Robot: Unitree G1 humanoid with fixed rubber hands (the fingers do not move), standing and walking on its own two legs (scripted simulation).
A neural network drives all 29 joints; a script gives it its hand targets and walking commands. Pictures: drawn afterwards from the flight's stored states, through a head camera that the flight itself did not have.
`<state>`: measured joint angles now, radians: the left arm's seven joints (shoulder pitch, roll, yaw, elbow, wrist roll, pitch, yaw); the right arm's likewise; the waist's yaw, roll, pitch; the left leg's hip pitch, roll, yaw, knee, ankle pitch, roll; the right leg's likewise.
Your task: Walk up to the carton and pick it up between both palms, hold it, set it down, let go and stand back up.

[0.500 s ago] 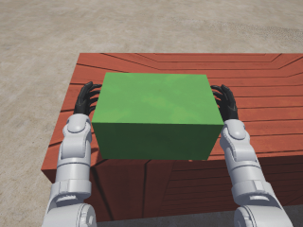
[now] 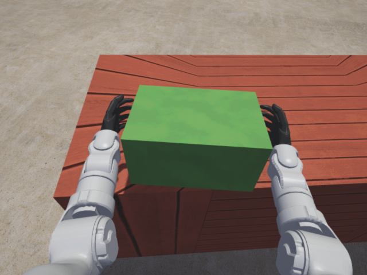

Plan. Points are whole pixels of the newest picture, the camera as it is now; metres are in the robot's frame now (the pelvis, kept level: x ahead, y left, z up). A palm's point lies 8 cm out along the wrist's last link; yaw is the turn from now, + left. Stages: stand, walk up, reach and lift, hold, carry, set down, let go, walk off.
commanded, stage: set down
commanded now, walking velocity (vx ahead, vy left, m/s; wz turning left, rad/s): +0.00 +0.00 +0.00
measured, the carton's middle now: (194, 136) +0.41 -0.01 +0.06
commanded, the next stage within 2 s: none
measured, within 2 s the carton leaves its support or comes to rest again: rests again in 1.72 s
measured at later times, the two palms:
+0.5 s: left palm (115, 132) +0.43 +0.18 +0.06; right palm (270, 144) +0.39 -0.20 +0.06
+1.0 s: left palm (122, 140) +0.43 +0.17 +0.03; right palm (271, 152) +0.39 -0.21 +0.03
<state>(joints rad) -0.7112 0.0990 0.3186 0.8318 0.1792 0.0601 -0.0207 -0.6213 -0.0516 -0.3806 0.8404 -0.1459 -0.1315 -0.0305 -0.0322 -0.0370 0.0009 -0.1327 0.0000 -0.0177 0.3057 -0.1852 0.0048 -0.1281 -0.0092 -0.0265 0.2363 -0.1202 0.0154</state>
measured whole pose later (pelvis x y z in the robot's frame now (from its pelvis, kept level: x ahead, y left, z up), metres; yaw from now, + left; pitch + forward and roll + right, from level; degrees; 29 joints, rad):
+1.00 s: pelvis +0.01 +0.00 -0.01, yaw +1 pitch +14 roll -1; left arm -0.83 0.19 0.21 1.32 -0.02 -0.35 0.01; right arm -0.68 -0.07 -0.38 1.01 -0.16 -0.30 -0.05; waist -0.07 0.04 -0.09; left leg -0.43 0.01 -0.01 0.39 -0.20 0.01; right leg -0.41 -0.01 -0.05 0.30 -0.13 0.01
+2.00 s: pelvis -0.01 +0.00 -0.01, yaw +1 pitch +16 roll +0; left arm -0.90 0.19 0.42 1.37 0.15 -0.46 -0.04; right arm -0.74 0.00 -0.63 1.03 -0.34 -0.40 -0.01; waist -0.08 -0.01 -0.07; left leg -0.50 0.00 0.01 0.37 -0.15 0.01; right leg -0.50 -0.03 -0.06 0.33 -0.11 0.01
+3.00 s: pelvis -0.01 +0.00 -0.05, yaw -2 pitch +26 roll -2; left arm -1.07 0.30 -0.07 1.64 -0.26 -0.47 0.01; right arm -0.95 -0.22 0.01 1.46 0.30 -0.43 -0.08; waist -0.08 0.02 -0.24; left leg -0.87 0.04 0.01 0.75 -0.33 0.00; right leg -0.87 0.00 -0.05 0.67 -0.26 0.00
